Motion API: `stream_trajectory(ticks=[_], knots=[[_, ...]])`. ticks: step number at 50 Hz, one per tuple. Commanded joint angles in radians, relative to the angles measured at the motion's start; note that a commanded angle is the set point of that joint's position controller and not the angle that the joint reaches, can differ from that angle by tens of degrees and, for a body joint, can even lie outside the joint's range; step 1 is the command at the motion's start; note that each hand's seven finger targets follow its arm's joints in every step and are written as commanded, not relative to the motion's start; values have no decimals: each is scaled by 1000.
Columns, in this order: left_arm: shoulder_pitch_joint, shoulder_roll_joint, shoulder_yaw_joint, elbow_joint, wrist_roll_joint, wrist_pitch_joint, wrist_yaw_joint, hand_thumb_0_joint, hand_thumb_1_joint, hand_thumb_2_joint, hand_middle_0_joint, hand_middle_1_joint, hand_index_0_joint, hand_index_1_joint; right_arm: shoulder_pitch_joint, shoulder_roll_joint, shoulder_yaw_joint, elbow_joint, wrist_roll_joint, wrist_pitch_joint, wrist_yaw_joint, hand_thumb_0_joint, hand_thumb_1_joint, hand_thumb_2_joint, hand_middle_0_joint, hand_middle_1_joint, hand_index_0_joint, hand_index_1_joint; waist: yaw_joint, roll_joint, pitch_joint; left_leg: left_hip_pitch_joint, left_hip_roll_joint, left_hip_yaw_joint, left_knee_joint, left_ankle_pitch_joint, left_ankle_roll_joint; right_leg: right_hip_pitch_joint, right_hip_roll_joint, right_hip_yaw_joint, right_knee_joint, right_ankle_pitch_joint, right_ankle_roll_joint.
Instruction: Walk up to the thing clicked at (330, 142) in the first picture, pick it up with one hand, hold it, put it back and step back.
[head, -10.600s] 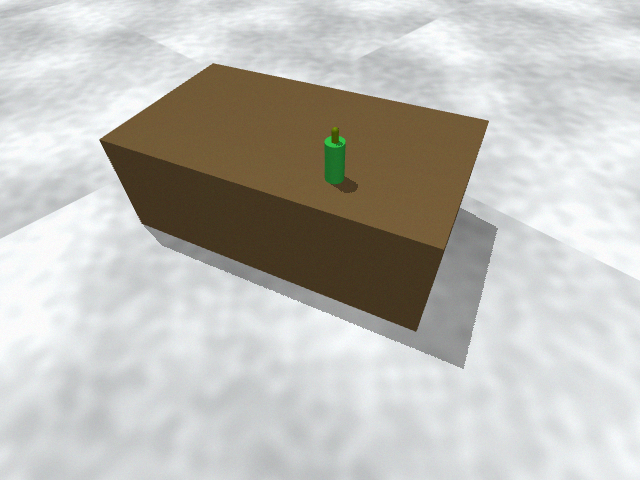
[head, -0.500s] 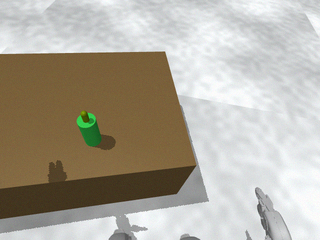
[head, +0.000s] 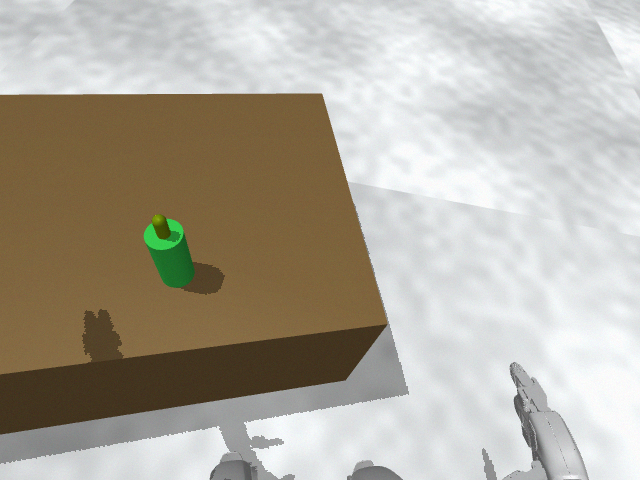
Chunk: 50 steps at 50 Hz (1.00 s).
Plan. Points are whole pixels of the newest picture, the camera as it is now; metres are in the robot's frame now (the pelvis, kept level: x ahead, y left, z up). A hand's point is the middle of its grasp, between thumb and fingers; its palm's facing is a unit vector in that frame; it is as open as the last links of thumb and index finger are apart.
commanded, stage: go down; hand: left
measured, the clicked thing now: (169, 248) +0.53 +0.21 -0.16
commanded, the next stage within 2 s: none
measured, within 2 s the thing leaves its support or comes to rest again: neither
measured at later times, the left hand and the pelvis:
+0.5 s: hand out of the picture +0.44 +0.40 +0.09, palm faces +0.31 -0.95 -0.01, open 17.1 cm; pelvis +0.00 +0.00 -0.01, yaw -1 degrees
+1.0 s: hand out of the picture +0.44 +0.41 +0.08, palm faces +0.30 -0.95 +0.00, open 17.0 cm; pelvis +0.00 +0.01 -0.01, yaw -1 degrees
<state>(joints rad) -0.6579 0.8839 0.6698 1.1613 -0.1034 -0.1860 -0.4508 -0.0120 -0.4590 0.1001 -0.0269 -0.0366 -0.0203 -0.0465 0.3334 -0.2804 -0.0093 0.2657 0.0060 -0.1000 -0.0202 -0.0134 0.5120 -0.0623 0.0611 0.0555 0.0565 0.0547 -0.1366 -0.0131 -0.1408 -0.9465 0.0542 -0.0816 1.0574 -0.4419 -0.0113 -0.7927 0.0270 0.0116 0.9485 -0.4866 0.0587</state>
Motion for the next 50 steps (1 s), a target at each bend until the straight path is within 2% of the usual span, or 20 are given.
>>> stream_trajectory(ticks=[1, 8, 9, 11, 14, 16, 17, 20, 22, 27, 30, 32, 35, 39, 40, 41, 44, 46, 48, 50], knots=[[-361, 416, 43, -226, -26, -82, -3, 0, -466, 83, -33, -42, -32, -47, 1, -199, -117, -170, -3, -50, -19, 0, 534, -54, 49, 50, 49, 50, 7, 275, -406, 476, 1, 21, -135, 354, 11, -11, 15, -58, -91, 257, -73], [-347, 430, 51, -146, -18, -105, -3, 0, -417, 100, -26, -39, -24, -46, -7, -184, -87, -193, -9, -42, -11, 0, 535, -55, 49, 50, 49, 50, 10, 271, -402, 446, 0, 18, -120, 373, 10, -15, 17, -59, -78, 266, -75], [-390, 451, 57, -198, -17, -115, -3, 0, -407, 99, -28, -41, -26, -47, -8, -169, -75, -184, -9, -41, -9, 0, 541, -53, 49, 50, 49, 50, 11, 302, -401, 454, -1, 20, -120, 362, 7, -26, 16, -56, -78, 257, -76], [-354, 417, 43, -117, -21, -112, -8, 0, -411, 99, -28, -42, -26, -47, 1, -193, -95, -187, -13, -41, -13, 0, 541, -53, 49, 50, 49, 50, -8, 277, -389, 454, 8, 10, -120, 375, 4, -49, 22, -65, -74, 252, -76], [-400, 472, 71, -164, -22, -127, -6, 0, -421, 100, -27, -47, -26, -52, 2, -190, -91, -202, -12, -40, -14, 0, 540, -53, 49, 50, 49, 50, -5, 287, -410, 442, 0, 20, -105, 362, 12, -33, 19, -57, -74, 264, -74], [-398, 472, 71, -158, -21, -129, -6, 0, -427, 90, -30, -40, -29, -45, -4, -205, -106, -223, -13, -41, -14, 0, 541, -53, 49, 50, 49, 50, -13, 277, -427, 447, 0, 21, -97, 371, 13, -32, 19, -55, -73, 276, -73], [-366, 434, 53, -92, -21, -125, -12, 0, -435, 92, -28, -43, -29, -46, 2, -193, -93, -217, -14, -42, -13, 0, 540, -53, 49, 50, 49, 50, -21, 278, -399, 433, 2, 17, -97, 368, 10, -51, 21, -59, -67, 268, -73], [-402, 475, 71, -146, -19, -138, -7, 0, -434, 89, -31, -46, -30, -50, 6, -195, -97, -239, -12, -40, -15, 0, 539, -54, 49, 50, 49, 50, -19, 262, -406, 403, -8, 29, -93, 305, 20, -35, 17, -50, -74, 250, -70], [-379, 439, 49, -98, -22, -140, -14, 0, -429, 85, -31, -44, -33, -46, 10, -178, -72, -261, -13, -42, -11, 0, 544, -52, 49, 50, 49, 50, -26, 256, -407, 397, -9, 32, -84, 316, 19, -29, 18, -49, -69, 265, -67], [-420, 473, 69, -134, -31, -158, -16, 0, -416, 103, -27, -42, -24, -49, 16, -207, -94, -277, -18, -40, -8, 0, 541, -54, 49, 50, 49, 50, -27, 315, -450, 451, 8, 7, -72, 424, 0, -77, 24, -66, -42, 283, -77], [-402, 463, 72, -125, -27, -163, -11, 0, -436, 113, -26, -56, -24, -63, 43, -189, -77, -255, -20, -36, -4, 0, 536, -55, 49, 50, 49, 50, -25, 319, -435, 449, 6, 8, -68, 447, 0, -81, 24, -65, -36, 296, -77], [-451, 512, 102, -212, -28, -175, -5, 0, -402, 108, -25, -48, -22, -54, 54, -211, -106, -246, -22, -34, -8, 0, 538, -54, 49, 50, 49, 50, -22, 362, -482, 498, 7, 8, -64, 463, -2, -91, 24, -63, -35, 294, -77], [-425, 473, 74, -167, -16, -168, -2, 0, -420, 107, -27, -48, -23, -56, 17, -201, -91, -306, -25, -37, -6, 0, 532, -56, 49, 50, 49, 50, -31, 332, -480, 471, 4, 12, -60, 445, 3, -58, 22, -59, -43, 309, -74], [-425, 497, 83, -184, -11, -160, 3, 0, -413, 101, -32, -54, -29, -59, 42, -191, -89, -257, -23, -27, -5, 0, 529, -56, 49, 50, 49, 50, -17, 366, -443, 471, 4, 9, -69, 443, -2, -93, 25, -62, -42, 281, -78], [-388, 468, 70, -125, -9, -151, 0, 0, -415, 103, -31, -55, -27, -61, 38, -206, -108, -274, -22, -27, -5, 0, 530, -56, 49, 50, 49, 50, -33, 329, -434, 455, 7, 9, -66, 438, 3, -89, 28, -64, -43, 287, -77], [-352, 434, 55, -87, -7, -147, -5, 0, -423, 102, -31, -52, -27, -59, 27, -193, -89, -296, -22, -30, -1, 0, 531, -56, 49, 50, 49, 50, -32, 301, -412, 434, 7, 8, -68, 428, 3, -84, 29, -67, -46, 287, -76], [-355, 455, 76, -115, -23, -158, -7, 0, -416, 100, -25, -48, -23, -53, 33, -179, -69, -292, -17, -30, 2, 0, 537, -55, 49, 50, 49, 50, -18, 281, -396, 383, -3, 20, -61, 398, 14, -56, 26, -60, -43, 295, -73], [-333, 426, 70, -86, -36, -165, -22, 0, -413, 100, -26, -53, -25, -56, 27, -186, -74, -320, -17, -34, 4, 0, 538, -54, 49, 50, 49, 50, -26, 268, -424, 396, 2, 17, -56, 419, 13, -56, 28, -64, -37, 306, -73], [-362, 473, 98, -150, -33, -177, -20, 0, -400, 106, -22, -49, -21, -54, 41, -199, -88, -339, -19, -39, 1, 0, 542, -54, 49, 50, 49, 50, -26, 274, -448, 405, -1, 19, -54, 402, 15, -45, 27, -59, -34, 302, -72], [-373, 471, 89, -158, -31, -182, -19, 0, -403, 109, -23, -54, -22, -58, 63, -207, -97, -330, -19, -38, 1, 0, 545, -53, 49, 50, 49, 50, -33, 291, -451, 424, 0, 16, -53, 424, 9, -63, 27, -61, -30, 305, -74]])
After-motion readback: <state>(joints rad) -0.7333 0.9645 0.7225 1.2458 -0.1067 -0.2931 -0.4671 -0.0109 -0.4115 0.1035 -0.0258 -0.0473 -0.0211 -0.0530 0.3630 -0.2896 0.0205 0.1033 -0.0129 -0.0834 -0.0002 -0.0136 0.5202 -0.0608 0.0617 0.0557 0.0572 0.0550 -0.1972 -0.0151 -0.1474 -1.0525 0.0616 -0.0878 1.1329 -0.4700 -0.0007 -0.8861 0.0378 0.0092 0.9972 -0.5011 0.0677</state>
